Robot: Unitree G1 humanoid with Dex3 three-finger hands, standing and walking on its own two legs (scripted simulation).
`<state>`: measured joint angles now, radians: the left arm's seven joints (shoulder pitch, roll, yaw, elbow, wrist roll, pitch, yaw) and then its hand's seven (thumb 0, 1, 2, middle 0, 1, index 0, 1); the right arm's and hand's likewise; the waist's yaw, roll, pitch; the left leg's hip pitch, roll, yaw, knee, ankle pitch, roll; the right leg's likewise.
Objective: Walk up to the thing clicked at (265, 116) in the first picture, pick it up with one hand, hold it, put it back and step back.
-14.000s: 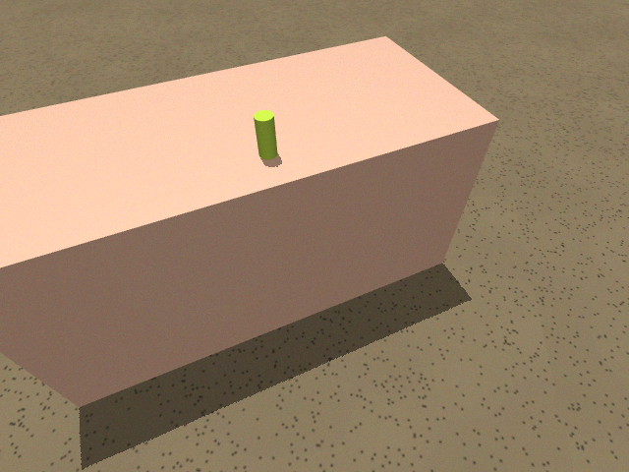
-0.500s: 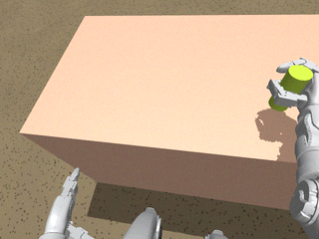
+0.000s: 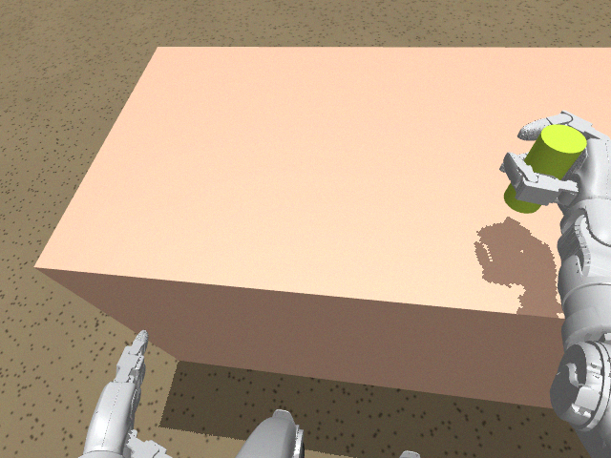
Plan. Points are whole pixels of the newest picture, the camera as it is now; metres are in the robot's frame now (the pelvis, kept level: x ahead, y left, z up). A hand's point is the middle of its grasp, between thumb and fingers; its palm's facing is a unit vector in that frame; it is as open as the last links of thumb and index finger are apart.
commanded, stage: lift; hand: right
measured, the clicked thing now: (540, 172) +0.49 -0.20 +0.07
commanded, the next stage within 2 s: hold in 1.34 s
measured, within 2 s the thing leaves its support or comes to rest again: neither
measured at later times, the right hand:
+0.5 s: hand (555, 161) +0.44 -0.18 +0.14, palm faces +0.08 +1.00 +0.01, open 6.1 cm
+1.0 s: hand (590, 172) +0.38 -0.17 +0.19, palm faces +0.09 +1.00 +0.00, open 6.1 cm
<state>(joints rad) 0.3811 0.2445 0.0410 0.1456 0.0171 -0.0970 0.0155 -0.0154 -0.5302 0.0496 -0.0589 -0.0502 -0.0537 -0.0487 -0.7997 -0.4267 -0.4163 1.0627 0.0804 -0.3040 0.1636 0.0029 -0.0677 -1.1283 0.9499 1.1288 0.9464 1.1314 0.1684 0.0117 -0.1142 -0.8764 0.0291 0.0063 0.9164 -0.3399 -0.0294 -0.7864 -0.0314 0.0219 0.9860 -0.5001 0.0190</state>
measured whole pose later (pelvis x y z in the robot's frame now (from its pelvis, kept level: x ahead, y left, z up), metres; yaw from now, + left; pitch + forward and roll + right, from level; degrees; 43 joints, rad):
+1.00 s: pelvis +0.01 +0.00 +0.04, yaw +0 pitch +3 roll +0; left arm 0.34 0.23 0.07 0.39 -0.03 -0.08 0.07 -0.02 -0.52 0.05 -0.04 -0.04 -0.04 -0.04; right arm -0.33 -0.24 -0.23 0.26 0.19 0.09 0.08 0.00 -0.06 -1.14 0.96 1.12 0.96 1.13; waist 0.02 -0.03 -0.06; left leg -0.42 0.04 0.01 0.64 -0.27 -0.03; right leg -0.31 -0.02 0.01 0.66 -0.39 0.02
